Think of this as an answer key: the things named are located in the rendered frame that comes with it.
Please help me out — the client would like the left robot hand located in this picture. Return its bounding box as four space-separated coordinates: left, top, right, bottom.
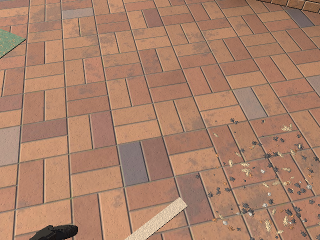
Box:
29 225 78 240

